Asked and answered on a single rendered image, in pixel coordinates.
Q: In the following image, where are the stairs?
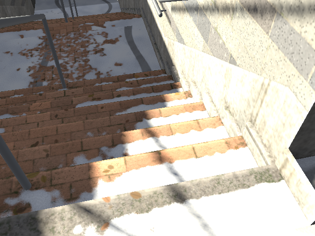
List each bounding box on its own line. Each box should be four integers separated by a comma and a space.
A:
0, 69, 259, 218
0, 12, 138, 30

